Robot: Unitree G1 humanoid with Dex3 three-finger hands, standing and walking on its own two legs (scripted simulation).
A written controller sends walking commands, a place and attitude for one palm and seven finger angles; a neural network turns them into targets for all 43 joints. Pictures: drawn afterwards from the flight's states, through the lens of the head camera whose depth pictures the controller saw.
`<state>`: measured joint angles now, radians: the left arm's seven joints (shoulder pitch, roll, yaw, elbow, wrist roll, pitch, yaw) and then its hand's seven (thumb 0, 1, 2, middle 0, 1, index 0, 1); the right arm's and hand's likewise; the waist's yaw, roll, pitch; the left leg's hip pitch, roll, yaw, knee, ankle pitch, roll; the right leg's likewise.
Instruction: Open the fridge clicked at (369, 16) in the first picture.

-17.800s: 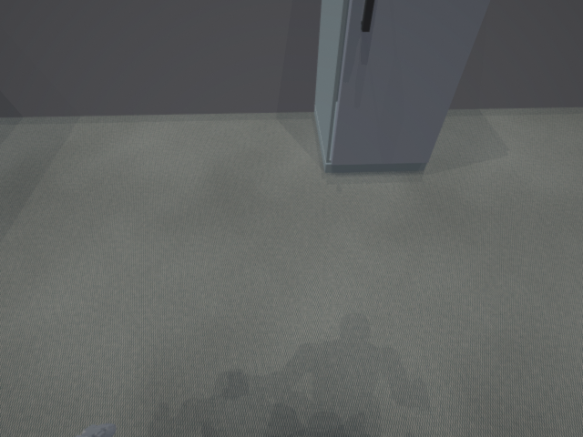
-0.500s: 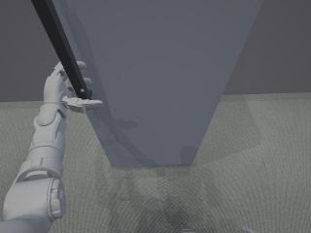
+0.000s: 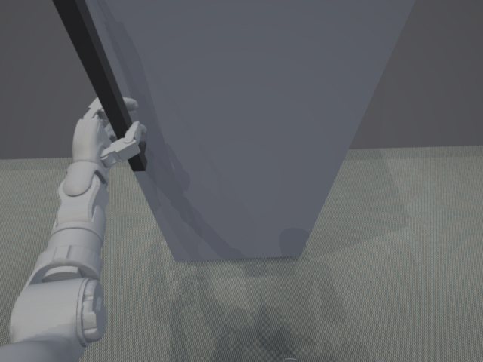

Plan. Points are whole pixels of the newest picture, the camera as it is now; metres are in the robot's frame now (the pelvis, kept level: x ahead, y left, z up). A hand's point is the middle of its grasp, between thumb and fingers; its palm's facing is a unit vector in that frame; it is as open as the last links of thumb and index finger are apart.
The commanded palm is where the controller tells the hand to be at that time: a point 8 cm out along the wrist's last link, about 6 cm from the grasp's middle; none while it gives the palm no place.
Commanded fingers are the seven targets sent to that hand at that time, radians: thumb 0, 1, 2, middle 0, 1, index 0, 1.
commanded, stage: grip the handle and tug to test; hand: left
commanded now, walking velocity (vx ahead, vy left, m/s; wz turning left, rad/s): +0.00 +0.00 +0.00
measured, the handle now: (112, 83) +0.50 +0.21 +0.19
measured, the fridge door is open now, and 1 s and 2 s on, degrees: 0 0 29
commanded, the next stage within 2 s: pull the door a little, standing still in 0.68 s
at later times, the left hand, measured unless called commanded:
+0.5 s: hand (132, 141) +0.44 +0.19 +0.12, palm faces +0.06 -1.00 +0.00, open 6.1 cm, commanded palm +0.40 +0.23 +0.12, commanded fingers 0.00 0.90 0.90 -0.45 -1.40 -0.45 -1.40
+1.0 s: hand (132, 142) +0.44 +0.19 +0.12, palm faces +0.05 -1.00 +0.00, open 6.1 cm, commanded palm +0.39 +0.23 +0.12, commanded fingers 0.00 0.90 0.90 -0.45 -1.40 -0.45 -1.40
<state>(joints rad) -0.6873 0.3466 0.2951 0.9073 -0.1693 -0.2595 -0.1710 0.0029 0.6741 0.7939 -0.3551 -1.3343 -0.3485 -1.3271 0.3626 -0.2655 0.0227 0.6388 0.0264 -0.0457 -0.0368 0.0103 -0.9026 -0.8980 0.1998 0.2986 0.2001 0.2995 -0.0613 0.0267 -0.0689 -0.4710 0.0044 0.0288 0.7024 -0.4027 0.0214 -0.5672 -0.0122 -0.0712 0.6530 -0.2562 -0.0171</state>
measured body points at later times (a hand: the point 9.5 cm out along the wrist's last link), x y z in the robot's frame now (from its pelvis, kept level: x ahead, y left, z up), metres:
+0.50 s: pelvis +0.00 +0.00 +0.00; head +0.05 -0.01 +0.45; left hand +0.43 +0.24 +0.12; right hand +0.07 -0.26 -0.11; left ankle -0.04 +0.10 -0.72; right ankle +0.04 -0.11 -0.72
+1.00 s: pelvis +0.03 +0.00 +0.01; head +0.08 +0.00 +0.45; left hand +0.43 +0.24 +0.12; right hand +0.14 -0.25 -0.10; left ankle -0.04 +0.10 -0.72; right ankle +0.04 -0.11 -0.72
